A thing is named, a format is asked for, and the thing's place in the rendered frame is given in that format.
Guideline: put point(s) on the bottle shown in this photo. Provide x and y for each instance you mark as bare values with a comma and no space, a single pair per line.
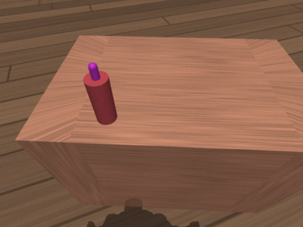
100,93

